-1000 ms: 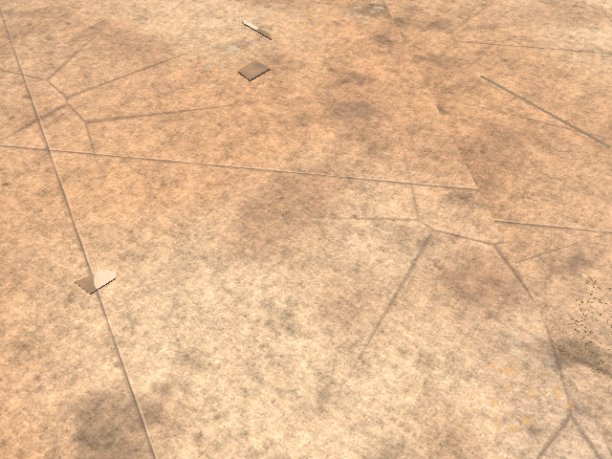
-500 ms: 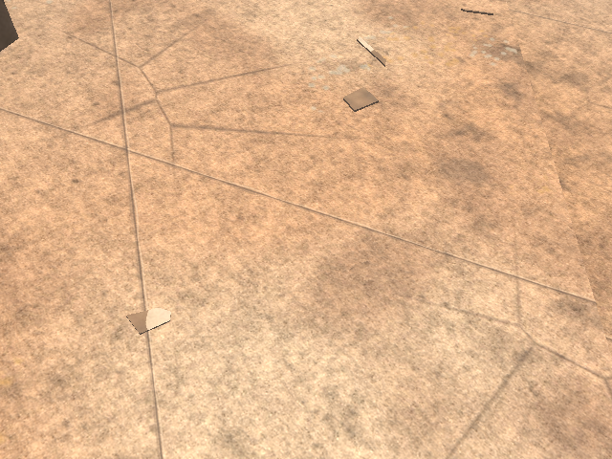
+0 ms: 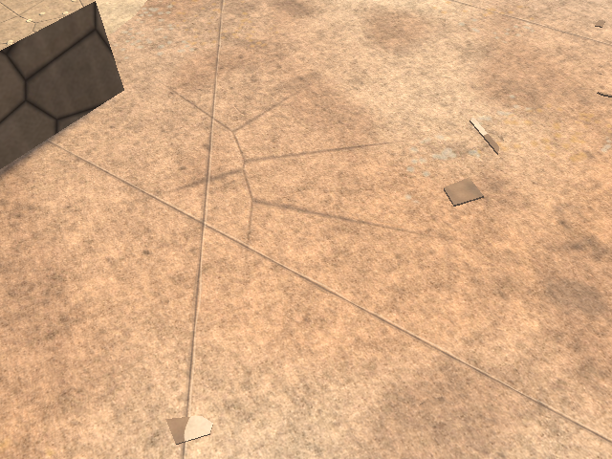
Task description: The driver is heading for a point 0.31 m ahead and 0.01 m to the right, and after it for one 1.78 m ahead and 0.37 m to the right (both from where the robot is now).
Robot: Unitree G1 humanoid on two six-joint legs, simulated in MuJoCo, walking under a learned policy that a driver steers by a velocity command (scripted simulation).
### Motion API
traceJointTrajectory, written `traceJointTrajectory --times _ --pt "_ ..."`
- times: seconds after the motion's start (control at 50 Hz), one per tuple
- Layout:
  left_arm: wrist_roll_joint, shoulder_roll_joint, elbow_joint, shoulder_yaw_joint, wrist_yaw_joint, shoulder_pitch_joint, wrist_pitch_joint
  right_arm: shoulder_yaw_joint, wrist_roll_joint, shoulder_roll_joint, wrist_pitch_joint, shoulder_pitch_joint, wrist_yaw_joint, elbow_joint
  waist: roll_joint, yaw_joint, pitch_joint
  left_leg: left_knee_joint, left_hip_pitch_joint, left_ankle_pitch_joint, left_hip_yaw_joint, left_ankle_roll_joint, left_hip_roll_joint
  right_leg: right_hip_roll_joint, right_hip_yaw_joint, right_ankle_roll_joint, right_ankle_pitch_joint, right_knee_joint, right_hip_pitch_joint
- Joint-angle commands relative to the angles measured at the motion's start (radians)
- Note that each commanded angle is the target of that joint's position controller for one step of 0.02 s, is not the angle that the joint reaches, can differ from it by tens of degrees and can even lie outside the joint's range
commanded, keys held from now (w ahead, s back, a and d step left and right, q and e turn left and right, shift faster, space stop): w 0.38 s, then w+e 0.62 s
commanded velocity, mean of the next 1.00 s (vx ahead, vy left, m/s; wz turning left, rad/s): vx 0.50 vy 0.00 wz -0.21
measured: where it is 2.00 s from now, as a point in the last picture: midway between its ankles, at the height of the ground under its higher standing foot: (409, 244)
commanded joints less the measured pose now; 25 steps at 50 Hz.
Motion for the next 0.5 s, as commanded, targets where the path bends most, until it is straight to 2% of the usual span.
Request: traceJointTrajectory --times 0.02,0.12,0.16,0.2,0.24,0.26,0.28,0.3,0.32,0.34,0.36,0.38,0.4,0.42,0.44,0.46,0.5 --pt "-0.009 0.155 -0.05 0.034 0.008 -0.024 -0.015 -0.008 -0.008 -0.043 -0.015 -0.038 0.0 -0.083 -0.127 -0.013 -0.004 -0.133 -0.129 0.096 -0.01 -0.023 0.06 -0.269 0.242 -0.184 0.183 -0.213 0.079" --pt "-0.022 0.182 -0.01 0.038 0.016 0.044 0.001 0.005 0.0 -0.02 -0.029 -0.197 0.015 -0.113 -0.113 0.044 0.014 -0.428 -0.043 0.356 0.031 -0.033 0.025 -0.229 0.124 -0.144 0.222 -0.217 0.08" --pt "-0.026 0.186 0.011 0.038 0.016 0.085 0.009 0.004 0.007 -0.025 -0.033 -0.25 0.024 -0.13 -0.113 0.06 0.027 -0.48 -0.033 0.379 0.033 -0.026 0.013 -0.253 0.13 -0.14 0.214 -0.205 0.117" --pt "-0.028 0.191 0.029 0.039 0.018 0.106 0.021 0.0 0.01 -0.036 -0.036 -0.287 0.033 -0.148 -0.116 0.059 0.04 -0.523 -0.047 0.335 0.028 -0.005 0.005 -0.284 0.143 -0.13 0.234 -0.177 0.184" --pt "-0.029 0.206 0.04 0.045 0.024 0.106 0.033 -0.006 0.009 -0.055 -0.04 -0.279 0.041 -0.151 -0.125 0.035 0.032 -0.557 -0.012 0.266 0.033 0.021 -0.006 -0.308 0.149 -0.112 0.312 -0.129 0.239" --pt "-0.029 0.217 0.04 0.047 0.026 0.093 0.038 -0.015 0.007 -0.074 -0.042 -0.233 0.04 -0.141 -0.132 0.002 0.005 -0.575 0.066 0.24 0.051 0.039 -0.026 -0.303 0.135 -0.099 0.436 -0.07 0.249" --pt "-0.029 0.215 0.038 0.045 0.029 0.078 0.042 -0.033 0.002 -0.104 -0.042 -0.124 0.036 -0.109 -0.123 -0.061 -0.062 -0.605 0.227 0.249 0.078 0.065 -0.051 -0.268 0.098 -0.078 0.579 0.056 0.229" --pt "-0.018 0.186 0.026 0.032 0.031 0.073 0.043 -0.055 -0.004 -0.155 -0.039 0.036 0.026 -0.067 -0.098 -0.131 -0.177 -0.578 0.481 0.275 0.034 0.106 -0.003 -0.22 0.06 -0.046 0.542 0.26 0.117" --pt "0.0 0.093 -0.01 0.0 0.029 0.146 0.028 -0.078 -0.026 -0.257 -0.034 0.173 0.017 -0.051 0.096 -0.138 -0.35 -0.56 0.883 0.246 -0.336 0.234 0.258 -0.099 -0.002 0.02 0.168 0.644 -0.238" --pt "-0.01 0.075 0.004 -0.01 0.023 0.177 0.008 -0.07 -0.005 -0.224 -0.026 0.207 0.021 -0.03 0.242 -0.134 -0.438 -0.708 0.977 0.085 -0.668 0.327 0.356 -0.012 0.083 0.04 -0.399 0.853 -0.446" --pt "-0.034 0.174 -0.011 0.016 0.015 0.1 -0.006 -0.048 0.002 -0.162 -0.024 0.154 0.021 -0.034 0.143 -0.141 -0.29 -0.743 0.871 -0.014 -0.585 0.282 0.32 -0.077 0.128 0.029 -0.377 0.929 -0.549" --pt "-0.044 0.18 -0.035 0.018 0.012 0.016 -0.012 -0.038 0.001 -0.135 -0.023 0.09 0.019 -0.041 0.088 -0.123 -0.173 -0.764 0.732 0.013 -0.448 0.248 0.277 -0.123 0.098 0.022 -0.288 0.907 -0.564" --pt "-0.035 0.167 -0.037 0.018 0.014 -0.016 -0.009 -0.029 -0.008 -0.109 -0.025 0.028 0.022 -0.042 0.026 -0.092 -0.093 -0.802 0.595 0.089 -0.346 0.229 0.239 -0.158 0.081 0.027 -0.214 0.848 -0.533" --pt "-0.024 0.16 -0.031 0.024 0.016 -0.013 0.002 -0.021 -0.016 -0.079 -0.032 -0.013 0.024 -0.044 0.031 -0.061 -0.057 -0.837 0.502 0.156 -0.274 0.212 0.208 -0.187 0.089 0.033 -0.162 0.795 -0.481" --pt "-0.025 0.139 -0.021 0.022 0.016 0.014 0.016 -0.021 -0.02 -0.074 -0.038 -0.034 0.026 -0.04 0.051 -0.035 -0.046 -0.871 0.438 0.19 -0.226 0.208 0.193 -0.197 0.093 0.04 -0.128 0.777 -0.425" --pt "-0.026 0.115 -0.011 0.018 0.017 0.032 0.029 -0.024 -0.019 -0.074 -0.048 -0.04 0.027 -0.031 0.051 -0.023 -0.042 -0.898 0.398 0.225 -0.184 0.211 0.189 -0.199 0.095 0.048 -0.109 0.765 -0.398" --pt "-0.027 0.099 -0.02 0.018 0.023 0.012 0.047 -0.031 -0.023 -0.09 -0.063 -0.035 0.024 -0.006 0.035 -0.014 -0.013 -0.935 0.363 0.287 -0.103 0.214 0.189 -0.195 0.114 0.063 -0.044 0.722 -0.422"
Keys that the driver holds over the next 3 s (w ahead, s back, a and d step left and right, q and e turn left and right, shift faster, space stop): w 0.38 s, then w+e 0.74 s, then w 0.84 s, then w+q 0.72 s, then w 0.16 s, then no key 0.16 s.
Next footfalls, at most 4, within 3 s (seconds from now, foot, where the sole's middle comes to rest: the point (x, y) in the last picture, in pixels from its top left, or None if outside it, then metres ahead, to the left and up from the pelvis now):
0.30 left None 0.34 0.15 -0.78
0.84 right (385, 403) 0.62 -0.10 -0.78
1.32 left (336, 282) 0.95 0.01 -0.78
1.84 right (462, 239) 1.10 -0.34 -0.78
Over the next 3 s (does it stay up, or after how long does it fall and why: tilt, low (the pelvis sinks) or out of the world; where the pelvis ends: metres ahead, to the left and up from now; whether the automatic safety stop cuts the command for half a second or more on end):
stays up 1.61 -0.39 -0.01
